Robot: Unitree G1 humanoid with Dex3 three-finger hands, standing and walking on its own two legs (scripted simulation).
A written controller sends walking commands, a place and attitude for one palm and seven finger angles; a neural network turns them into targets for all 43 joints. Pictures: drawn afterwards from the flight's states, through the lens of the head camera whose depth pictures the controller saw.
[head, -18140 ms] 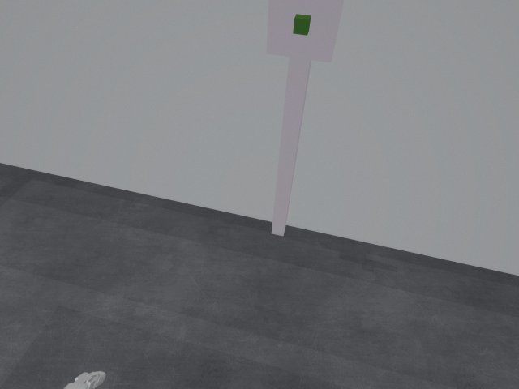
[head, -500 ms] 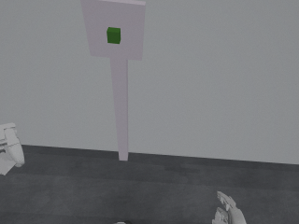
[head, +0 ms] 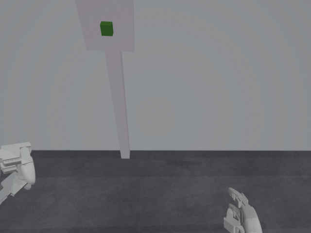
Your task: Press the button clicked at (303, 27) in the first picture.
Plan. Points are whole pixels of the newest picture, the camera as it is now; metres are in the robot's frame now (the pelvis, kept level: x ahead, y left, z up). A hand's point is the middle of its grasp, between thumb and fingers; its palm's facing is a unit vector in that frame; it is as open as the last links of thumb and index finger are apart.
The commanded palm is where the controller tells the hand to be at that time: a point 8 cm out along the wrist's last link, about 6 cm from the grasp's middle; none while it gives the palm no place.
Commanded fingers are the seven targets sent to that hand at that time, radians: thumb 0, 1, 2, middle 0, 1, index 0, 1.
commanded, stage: stop stepping back and stand still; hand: left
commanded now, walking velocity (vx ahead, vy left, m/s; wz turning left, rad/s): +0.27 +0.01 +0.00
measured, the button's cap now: (107, 28) +0.70 +0.19 +0.19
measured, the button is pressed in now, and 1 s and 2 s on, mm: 0 0 0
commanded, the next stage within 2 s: let the arm hang, fingers relaxed in 0.48 s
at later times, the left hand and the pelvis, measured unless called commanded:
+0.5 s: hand (3, 202) +0.14 +0.24 +0.17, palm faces +0.38 -0.79 -0.48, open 3.1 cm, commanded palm +0.08 +0.29 +0.18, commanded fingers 0.00 0.90 0.90 -1.30 -1.50 -1.30 -1.50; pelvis -0.03 +0.00 -0.01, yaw +3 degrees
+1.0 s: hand out of the picture -0.01 +0.20 -0.16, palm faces +0.16 -0.95 -0.26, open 4.0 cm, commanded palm none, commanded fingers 0.00 0.90 0.90 -0.49 -0.62 -0.49 -0.62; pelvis -0.03 -0.01 +0.00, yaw +7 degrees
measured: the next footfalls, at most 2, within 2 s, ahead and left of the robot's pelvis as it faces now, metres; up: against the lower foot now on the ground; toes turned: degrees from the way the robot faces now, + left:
left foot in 0.22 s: -0.03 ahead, +0.11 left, +0.00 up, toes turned +8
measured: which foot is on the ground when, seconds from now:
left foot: down 0.00-0.02, up 0.04-0.20, down 0.22-1.00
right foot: down 0.00-1.00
